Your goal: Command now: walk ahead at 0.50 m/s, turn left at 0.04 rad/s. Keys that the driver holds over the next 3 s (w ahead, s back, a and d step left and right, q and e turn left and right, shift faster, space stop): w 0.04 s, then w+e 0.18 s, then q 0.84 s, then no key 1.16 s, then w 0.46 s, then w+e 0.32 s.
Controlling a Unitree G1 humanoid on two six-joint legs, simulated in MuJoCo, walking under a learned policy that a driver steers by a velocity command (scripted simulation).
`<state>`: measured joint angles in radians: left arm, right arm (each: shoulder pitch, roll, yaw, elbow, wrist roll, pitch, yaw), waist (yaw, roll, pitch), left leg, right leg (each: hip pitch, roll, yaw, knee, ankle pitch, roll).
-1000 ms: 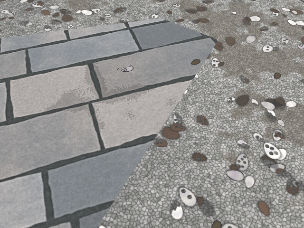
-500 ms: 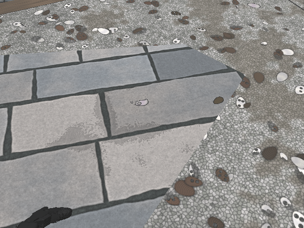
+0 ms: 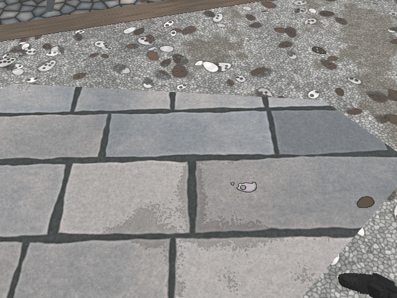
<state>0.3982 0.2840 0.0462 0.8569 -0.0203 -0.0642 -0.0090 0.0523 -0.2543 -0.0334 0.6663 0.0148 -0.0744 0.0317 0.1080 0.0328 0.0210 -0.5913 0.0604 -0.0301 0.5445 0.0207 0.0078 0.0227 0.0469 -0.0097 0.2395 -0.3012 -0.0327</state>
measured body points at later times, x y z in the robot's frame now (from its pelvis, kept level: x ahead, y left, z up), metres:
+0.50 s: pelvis +0.25 +0.01 +0.00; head +0.28 +0.01 +0.44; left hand +0.47 +0.25 -0.09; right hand +0.26 -0.27 -0.13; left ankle +0.18 +0.13 -0.74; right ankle +0.39 -0.11 -0.73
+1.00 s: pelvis +0.29 +0.04 -0.01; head +0.31 +0.08 +0.44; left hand +0.37 +0.35 -0.13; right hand +0.47 -0.22 -0.10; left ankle +0.28 +0.13 -0.74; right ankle +0.37 -0.10 -0.69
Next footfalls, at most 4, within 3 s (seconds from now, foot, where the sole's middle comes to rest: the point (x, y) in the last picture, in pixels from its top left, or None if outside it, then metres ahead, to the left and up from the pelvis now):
0.08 left None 0.22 0.13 -0.78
0.52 right None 0.43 -0.11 -0.78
0.92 left None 0.32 0.14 -0.78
1.36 right None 0.40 -0.07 -0.78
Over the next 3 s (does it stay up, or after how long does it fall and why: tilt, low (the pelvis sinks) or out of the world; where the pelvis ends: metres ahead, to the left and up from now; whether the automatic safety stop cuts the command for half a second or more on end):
stays up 0.59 0.13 -0.03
